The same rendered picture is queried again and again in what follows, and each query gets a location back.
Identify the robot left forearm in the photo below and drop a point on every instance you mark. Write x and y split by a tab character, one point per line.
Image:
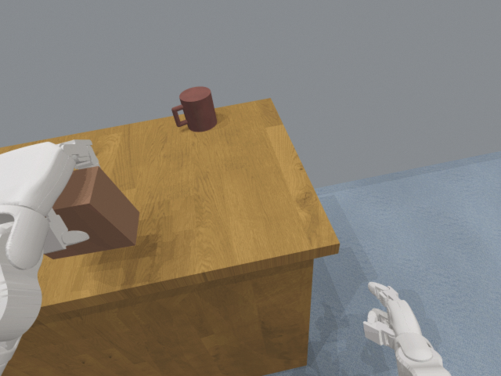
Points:
22	237

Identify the right robot hand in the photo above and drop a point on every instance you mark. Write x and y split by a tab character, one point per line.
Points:
382	327

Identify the robot right forearm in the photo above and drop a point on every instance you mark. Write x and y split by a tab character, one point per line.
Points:
416	357

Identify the sponge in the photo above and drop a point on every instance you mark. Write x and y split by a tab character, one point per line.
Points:
92	203

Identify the table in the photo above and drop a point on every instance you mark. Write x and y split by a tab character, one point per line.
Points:
219	282

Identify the left robot hand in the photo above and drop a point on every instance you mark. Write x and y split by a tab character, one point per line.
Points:
34	176

